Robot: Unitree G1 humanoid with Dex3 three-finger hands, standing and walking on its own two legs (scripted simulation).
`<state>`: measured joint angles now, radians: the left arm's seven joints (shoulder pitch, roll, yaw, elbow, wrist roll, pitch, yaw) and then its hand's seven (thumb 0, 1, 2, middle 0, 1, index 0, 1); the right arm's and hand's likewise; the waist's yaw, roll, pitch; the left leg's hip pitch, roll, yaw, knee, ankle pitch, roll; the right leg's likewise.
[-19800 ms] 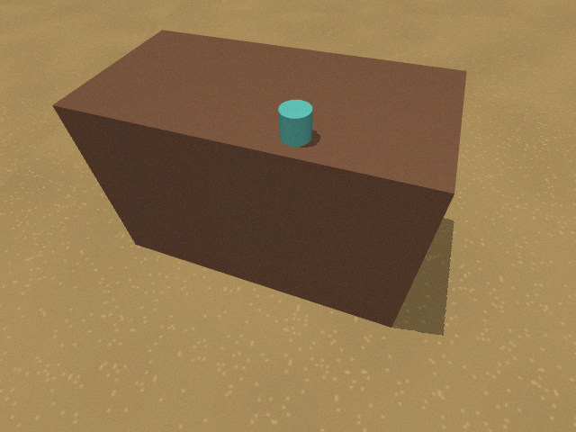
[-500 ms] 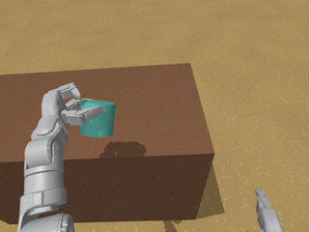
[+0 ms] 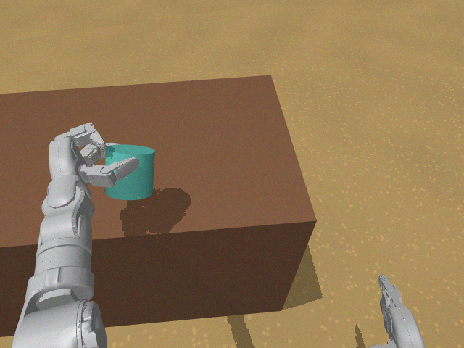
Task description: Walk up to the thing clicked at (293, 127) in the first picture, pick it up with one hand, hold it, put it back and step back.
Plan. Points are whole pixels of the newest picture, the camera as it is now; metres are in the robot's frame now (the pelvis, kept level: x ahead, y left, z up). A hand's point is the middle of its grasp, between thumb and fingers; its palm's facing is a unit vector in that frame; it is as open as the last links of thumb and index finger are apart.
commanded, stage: crouch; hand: left
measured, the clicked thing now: (130, 171) +0.43 +0.19 +0.08
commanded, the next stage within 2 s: lower in 0.50 s
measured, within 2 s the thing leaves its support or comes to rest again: neither
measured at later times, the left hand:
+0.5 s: hand (112, 156) +0.46 +0.23 +0.10, palm faces +0.26 -0.97 -0.01, open 7.4 cm
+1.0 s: hand (120, 168) +0.47 +0.23 +0.05, palm faces +0.24 -0.97 +0.01, open 7.4 cm
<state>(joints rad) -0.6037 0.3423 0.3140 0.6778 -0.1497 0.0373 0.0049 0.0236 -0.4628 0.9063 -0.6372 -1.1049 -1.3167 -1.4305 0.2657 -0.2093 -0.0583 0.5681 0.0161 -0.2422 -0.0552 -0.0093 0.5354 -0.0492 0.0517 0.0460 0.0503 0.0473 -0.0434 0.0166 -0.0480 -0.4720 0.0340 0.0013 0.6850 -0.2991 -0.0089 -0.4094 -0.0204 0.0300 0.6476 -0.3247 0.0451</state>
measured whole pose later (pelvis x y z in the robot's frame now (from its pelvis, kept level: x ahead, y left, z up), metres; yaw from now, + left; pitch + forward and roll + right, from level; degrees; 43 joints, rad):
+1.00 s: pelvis +0.01 +0.00 -0.03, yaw +0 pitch +15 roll -2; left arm -0.70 0.43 0.38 0.95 -0.12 -0.26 -0.05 0.02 -0.43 0.88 -0.65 -1.05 -1.25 -1.35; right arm 0.30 -0.21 -0.02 0.28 -0.01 -0.05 -0.02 -0.01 0.50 -0.06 0.05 0.05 0.05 0.05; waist -0.11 -0.01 -0.10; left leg -0.79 0.05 -0.03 0.92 -0.40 -0.02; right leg -0.71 0.00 0.01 0.87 -0.42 0.04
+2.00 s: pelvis +0.00 +0.00 -0.05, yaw +0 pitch +18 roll -3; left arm -0.73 0.48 0.43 1.01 -0.10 -0.29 -0.06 0.02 -0.60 0.11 -0.23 -0.18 -0.24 -0.18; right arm 0.37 -0.23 -0.03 0.09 -0.02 0.04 0.00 -0.01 0.51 -0.05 0.06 0.05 0.05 0.05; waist -0.14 0.00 -0.14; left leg -0.91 0.06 -0.03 1.04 -0.44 -0.02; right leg -0.83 0.01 0.01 0.98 -0.47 0.04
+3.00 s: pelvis +0.03 +0.01 -0.01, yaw +0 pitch +7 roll -2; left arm 0.11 0.42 0.32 0.06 -0.07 0.03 0.02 -0.02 -0.57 0.02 -0.08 -0.04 -0.07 -0.04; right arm 0.36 -0.25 -0.12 0.32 0.08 0.07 -0.02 -0.01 0.49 -0.07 0.06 0.05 0.05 0.05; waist 0.01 0.04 -0.11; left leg -0.52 0.03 -0.01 0.78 -0.39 0.00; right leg -0.44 -0.02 0.02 0.72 -0.40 0.05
